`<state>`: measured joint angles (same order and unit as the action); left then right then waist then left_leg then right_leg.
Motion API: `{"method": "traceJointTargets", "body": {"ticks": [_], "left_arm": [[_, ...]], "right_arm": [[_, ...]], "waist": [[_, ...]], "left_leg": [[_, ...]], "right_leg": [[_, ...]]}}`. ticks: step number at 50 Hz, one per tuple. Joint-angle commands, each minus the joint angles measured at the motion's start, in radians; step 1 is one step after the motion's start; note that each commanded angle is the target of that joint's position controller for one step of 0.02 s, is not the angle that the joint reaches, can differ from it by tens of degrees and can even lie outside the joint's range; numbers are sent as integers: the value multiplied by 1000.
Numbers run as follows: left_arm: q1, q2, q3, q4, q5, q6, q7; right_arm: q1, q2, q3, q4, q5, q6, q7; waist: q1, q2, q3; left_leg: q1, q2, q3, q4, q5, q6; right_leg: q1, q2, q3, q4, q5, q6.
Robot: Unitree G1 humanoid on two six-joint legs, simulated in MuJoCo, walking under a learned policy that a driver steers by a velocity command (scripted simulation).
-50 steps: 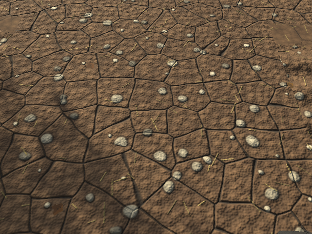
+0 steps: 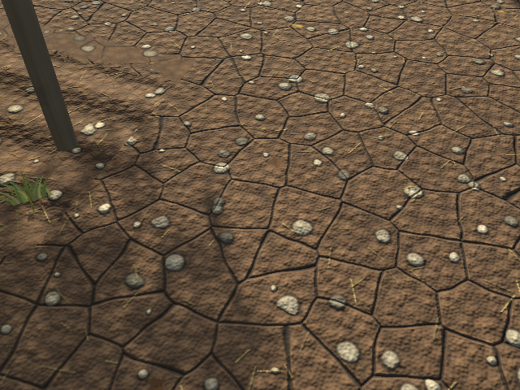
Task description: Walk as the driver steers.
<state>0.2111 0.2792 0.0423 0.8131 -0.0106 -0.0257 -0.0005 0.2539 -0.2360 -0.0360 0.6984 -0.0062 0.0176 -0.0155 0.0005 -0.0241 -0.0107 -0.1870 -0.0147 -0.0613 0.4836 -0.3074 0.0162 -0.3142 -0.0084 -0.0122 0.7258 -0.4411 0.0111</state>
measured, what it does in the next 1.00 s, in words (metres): walks ahead: right foot, then left foot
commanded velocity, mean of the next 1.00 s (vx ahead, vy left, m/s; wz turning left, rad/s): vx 0.44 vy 0.00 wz -0.02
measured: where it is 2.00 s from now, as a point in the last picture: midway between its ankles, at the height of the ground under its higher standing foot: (275, 318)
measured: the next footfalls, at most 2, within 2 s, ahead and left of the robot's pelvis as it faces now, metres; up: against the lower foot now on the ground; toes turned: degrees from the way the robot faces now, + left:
right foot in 0.16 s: +0.09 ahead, -0.12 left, +0.00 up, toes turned -1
left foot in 0.66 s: +0.44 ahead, +0.11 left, +0.00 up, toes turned +1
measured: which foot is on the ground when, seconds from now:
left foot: down 0.00-0.16, up 0.18-0.64, down 0.66-1.00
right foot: up 0.00-0.14, down 0.16-0.66, up 0.68-1.00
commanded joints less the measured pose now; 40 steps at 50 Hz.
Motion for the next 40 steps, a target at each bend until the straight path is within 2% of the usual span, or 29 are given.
{"method": "traceJointTargets", "body": {"ticks": [1,4,6,7,8,9,10,11,12,14,15,19,22,25,28,30,31,32,33,34,35,36,37,38,39,40], "left_arm": [[-132,107,32,-110,-22,-52,-15],[-110,76,21,-88,-14,-70,-38],[-7,82,26,-40,-9,-69,-44],[61,91,33,-12,-8,-63,-40],[140,108,39,7,-12,-60,-33],[247,184,53,16,-6,-61,-20],[283,290,77,19,8,-66,-31],[205,220,56,-2,8,-74,-32],[157,172,41,-16,7,-78,-28],[103,146,28,-30,14,-76,-25],[100,139,24,-33,17,-74,-21],[137,144,22,-18,10,-69,-10],[171,157,23,-2,5,-60,0],[220,168,27,21,-3,-52,4],[234,177,34,38,-12,-41,5],[224,198,43,38,-10,-33,9],[214,210,48,37,-8,-27,12],[203,200,43,32,-3,-19,15],[211,162,26,9,17,-19,19],[366,3,-20,-9,14,-39,6],[281,117,4,3,-13,-64,-3],[161,171,22,-41,-40,-77,-8],[100,160,17,-59,-35,-86,-4],[76,148,20,-61,-16,-85,-2],[103,139,23,-54,-10,-76,-2],[128,120,21,-46,-9,-65,-2]], "right_arm": [[69,-191,-56,-26,18,-36,-13],[14,-205,-61,-36,29,-39,-5],[-13,-201,-60,-37,32,-35,3],[-8,-178,-54,-34,27,-36,6],[-14,-137,-40,-36,20,-40,10],[-39,-60,-16,-60,2,-50,13],[-38,-96,-29,-113,31,-68,4],[-32,-173,-49,-96,47,-82,0],[-39,-186,-54,-84,50,-90,6],[-43,-159,-54,-61,27,-95,12],[-46,-146,-52,-57,20,-94,17],[-109,-106,-41,-74,15,-92,24],[-212,-72,-23,-106,20,-101,36],[-296,-71,-17,-130,28,-109,55],[-331,-93,-21,-150,31,-116,71],[-281,-128,-34,-140,27,-116,72],[-198,-157,-48,-119,25,-114,66],[-39,-197,-70,-73,25,-110,55],[145,-253,-86,-34,15,-102,41],[186,-333,-98,-11,7,-104,47],[186,-221,-72,-11,16,-103,45],[103,-191,-58,-11,17,-104,40],[37,-178,-52,-15,14,-104,39],[-11,-157,-46,-16,5,-107,43],[-37,-137,-40,-16,-7,-114,44],[-50,-131,-40,-12,-5,-119,46]], "waist": [[-57,225,115],[-28,175,71],[30,152,31],[59,131,14],[94,95,-2],[127,-117,-30],[119,-302,-35],[91,-167,46],[71,-133,100],[43,-73,112],[38,-76,103],[48,-47,85],[79,-52,100],[100,-44,130],[80,-49,138],[34,-71,84],[-17,-88,17],[-101,-77,-88],[-166,-1,-240],[-66,299,-405],[-121,232,-384],[-111,186,-192],[-79,86,-104],[-46,53,-40],[-7,79,-32],[13,92,-30]], "left_leg": [[122,297,-413,-303,-279,211],[45,231,-278,-289,-112,184],[-81,189,-201,-236,-70,162],[-147,165,-176,-186,-78,142],[-229,131,-137,-85,-93,105],[-357,29,-17,254,-142,29],[-561,-40,8,506,-282,0],[-644,33,-52,635,-238,12],[-678,69,-47,658,-132,28],[-652,116,-26,613,12,27],[-610,130,-16,585,67,20],[-586,120,36,421,217,-27],[-504,95,67,219,346,-40],[-456,72,79,105,405,-30],[-454,62,65,41,352,10],[-358,27,85,27,278,45],[-238,-5,110,26,249,70],[-16,-23,130,8,268,102],[329,140,-47,68,258,159],[661,395,-577,-37,-19,332],[617,388,-705,-176,-170,311],[471,357,-544,-202,-132,264],[318,319,-426,-224,-21,241],[191,280,-335,-250,96,232],[112,251,-275,-278,163,227],[67,238,-243,-308,189,234]], "right_leg": [[-327,-50,40,90,-79,-55],[-121,-21,-13,-98,60,-67],[128,28,-63,-220,253,-56],[240,41,-64,-229,257,-50],[350,-6,-2,-249,220,-65],[450,-211,283,-378,120,-131],[476,-388,692,-534,-145,-285],[419,-396,707,-562,-284,-298],[382,-352,606,-561,-251,-264],[332,-275,436,-571,-30,-221],[305,-240,361,-583,67,-204],[295,-191,193,-603,387,-207],[256,-166,111,-614,456,-195],[266,-194,99,-619,446,-201],[361,-241,100,-574,537,-188],[418,-250,89,-479,796,-168],[429,-238,72,-370,988,-156],[376,-194,35,-178,1075,-129],[144,-152,23,118,806,-100],[-245,57,47,490,-13,-37],[-358,38,169,599,-120,-46],[-431,-14,139,613,-46,-56],[-404,-65,110,566,47,-58],[-371,-96,98,505,106,-51],[-307,-125,108,474,148,-46],[-269,-134,106,449,162,-37]]}}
